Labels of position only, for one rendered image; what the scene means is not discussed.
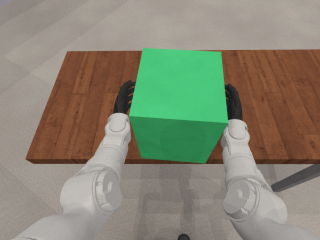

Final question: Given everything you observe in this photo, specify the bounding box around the robot right hand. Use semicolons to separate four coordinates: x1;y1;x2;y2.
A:
224;84;243;121

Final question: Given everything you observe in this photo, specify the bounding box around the robot left hand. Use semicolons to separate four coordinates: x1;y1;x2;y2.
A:
113;80;136;115

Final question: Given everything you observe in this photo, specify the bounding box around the carton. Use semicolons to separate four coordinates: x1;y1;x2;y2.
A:
129;48;228;164

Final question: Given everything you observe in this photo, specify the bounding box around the right robot forearm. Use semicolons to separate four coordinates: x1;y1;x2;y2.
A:
221;119;277;196

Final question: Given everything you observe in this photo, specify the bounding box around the robot right upper arm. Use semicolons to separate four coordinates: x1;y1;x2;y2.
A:
223;180;320;240

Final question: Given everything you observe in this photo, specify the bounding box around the left robot forearm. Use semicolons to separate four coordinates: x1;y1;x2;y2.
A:
60;113;131;208

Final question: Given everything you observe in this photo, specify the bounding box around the robot left upper arm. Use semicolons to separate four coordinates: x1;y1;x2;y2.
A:
10;169;123;240

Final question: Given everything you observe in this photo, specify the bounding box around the table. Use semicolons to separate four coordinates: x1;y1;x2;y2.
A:
25;49;320;192

